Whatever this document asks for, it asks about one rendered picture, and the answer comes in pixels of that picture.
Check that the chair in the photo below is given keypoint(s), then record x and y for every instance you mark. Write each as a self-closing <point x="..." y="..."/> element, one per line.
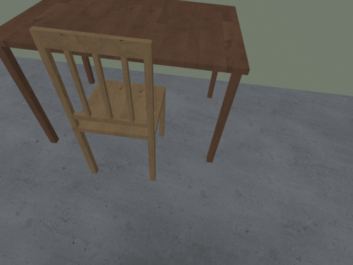
<point x="114" y="108"/>

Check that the table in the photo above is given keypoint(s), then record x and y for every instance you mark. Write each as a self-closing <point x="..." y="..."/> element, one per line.
<point x="186" y="34"/>

